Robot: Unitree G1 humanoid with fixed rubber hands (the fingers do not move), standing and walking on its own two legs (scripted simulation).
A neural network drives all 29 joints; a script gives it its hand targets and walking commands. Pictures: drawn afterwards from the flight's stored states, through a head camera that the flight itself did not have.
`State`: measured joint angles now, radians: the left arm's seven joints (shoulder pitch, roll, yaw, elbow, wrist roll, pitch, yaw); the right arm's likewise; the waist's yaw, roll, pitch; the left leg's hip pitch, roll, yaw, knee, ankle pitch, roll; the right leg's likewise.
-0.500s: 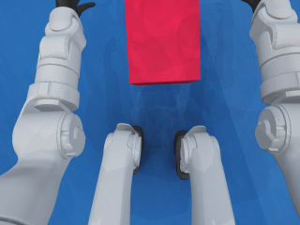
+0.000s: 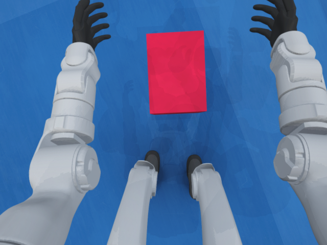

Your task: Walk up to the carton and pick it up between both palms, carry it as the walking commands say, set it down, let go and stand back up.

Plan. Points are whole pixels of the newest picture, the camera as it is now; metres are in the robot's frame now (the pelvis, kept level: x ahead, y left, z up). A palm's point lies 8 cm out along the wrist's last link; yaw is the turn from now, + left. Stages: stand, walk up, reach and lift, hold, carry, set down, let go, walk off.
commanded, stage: set down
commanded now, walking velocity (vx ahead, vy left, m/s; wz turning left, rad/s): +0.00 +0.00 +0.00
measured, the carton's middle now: (175, 78) +0.54 +0.00 -0.53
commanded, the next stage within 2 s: let go in 0.22 s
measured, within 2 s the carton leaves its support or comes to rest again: neither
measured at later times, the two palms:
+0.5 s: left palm (67, 70) +0.45 +0.21 -0.06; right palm (300, 67) +0.47 -0.21 -0.06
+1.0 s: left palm (9, 188) +0.28 +0.22 +0.05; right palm out of the picture +0.29 -0.23 +0.05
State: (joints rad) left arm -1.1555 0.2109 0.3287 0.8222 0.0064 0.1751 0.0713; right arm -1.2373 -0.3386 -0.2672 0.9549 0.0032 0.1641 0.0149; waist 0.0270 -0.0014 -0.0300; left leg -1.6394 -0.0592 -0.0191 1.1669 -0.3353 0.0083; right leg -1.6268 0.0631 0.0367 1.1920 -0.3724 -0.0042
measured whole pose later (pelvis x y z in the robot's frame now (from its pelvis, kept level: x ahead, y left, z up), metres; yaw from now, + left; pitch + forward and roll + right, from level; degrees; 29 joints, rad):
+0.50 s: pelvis +0.04 +0.00 +0.07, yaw -1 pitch +41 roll +0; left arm -0.71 0.16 0.29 0.59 0.13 0.14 -0.01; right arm -0.77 -0.20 -0.26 0.66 -0.13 0.14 0.00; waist 0.02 0.00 -0.02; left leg -1.28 -0.05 -0.04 0.82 -0.25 0.01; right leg -1.27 0.06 0.05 0.83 -0.27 -0.01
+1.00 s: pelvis +0.08 +0.00 +0.13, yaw +0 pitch +11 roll +0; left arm 0.10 0.17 0.08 0.47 0.02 0.01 -0.05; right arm 0.06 -0.19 -0.07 0.50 -0.02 0.01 0.03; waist 0.01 0.00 0.04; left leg -0.46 -0.05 -0.05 0.52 -0.25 0.02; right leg -0.44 0.05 0.05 0.53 -0.28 -0.02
